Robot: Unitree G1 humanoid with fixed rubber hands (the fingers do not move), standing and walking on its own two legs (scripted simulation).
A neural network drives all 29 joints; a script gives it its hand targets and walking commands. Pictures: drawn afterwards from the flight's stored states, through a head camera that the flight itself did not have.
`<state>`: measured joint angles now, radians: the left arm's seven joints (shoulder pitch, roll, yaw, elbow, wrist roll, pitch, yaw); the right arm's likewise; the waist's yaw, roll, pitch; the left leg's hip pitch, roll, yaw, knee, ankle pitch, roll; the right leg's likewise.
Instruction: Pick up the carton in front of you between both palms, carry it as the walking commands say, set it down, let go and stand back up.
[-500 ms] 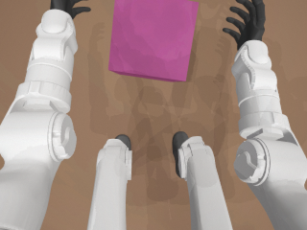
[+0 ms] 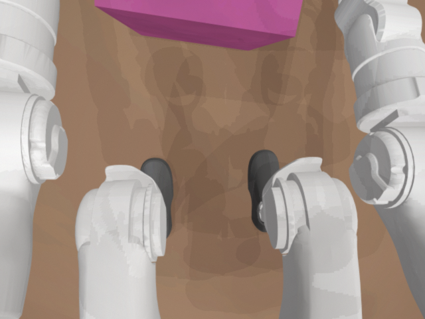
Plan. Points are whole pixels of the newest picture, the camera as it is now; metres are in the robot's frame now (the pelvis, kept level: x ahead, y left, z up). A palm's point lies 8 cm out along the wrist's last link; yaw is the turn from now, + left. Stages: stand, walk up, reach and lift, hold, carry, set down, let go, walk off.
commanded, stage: reach and lift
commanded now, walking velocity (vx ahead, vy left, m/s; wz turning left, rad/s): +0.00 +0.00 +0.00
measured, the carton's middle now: out of the picture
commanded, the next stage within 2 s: none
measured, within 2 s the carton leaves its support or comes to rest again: leaves its support in 0.84 s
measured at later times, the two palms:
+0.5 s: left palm out of the picture +0.59 +0.16 -0.18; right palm out of the picture +0.56 -0.14 -0.19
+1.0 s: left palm out of the picture +0.56 +0.16 -0.10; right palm out of the picture +0.55 -0.14 -0.10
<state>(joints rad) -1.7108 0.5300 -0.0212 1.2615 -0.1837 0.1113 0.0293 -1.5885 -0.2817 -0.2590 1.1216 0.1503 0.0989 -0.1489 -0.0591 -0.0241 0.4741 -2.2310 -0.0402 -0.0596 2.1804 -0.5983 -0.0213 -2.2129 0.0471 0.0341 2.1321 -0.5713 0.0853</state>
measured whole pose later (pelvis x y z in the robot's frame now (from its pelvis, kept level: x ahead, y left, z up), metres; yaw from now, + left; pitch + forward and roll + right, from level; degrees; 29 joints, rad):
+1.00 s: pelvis +0.01 +0.00 +0.01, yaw +1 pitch +40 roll -2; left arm -1.39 0.26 0.16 0.87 -0.03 0.33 0.11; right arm -1.27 -0.11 -0.38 0.71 0.03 0.31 -0.19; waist -0.03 -0.02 0.18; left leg -2.23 -0.10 -0.08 2.16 -0.62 -0.06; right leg -2.21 0.11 0.08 2.12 -0.61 0.12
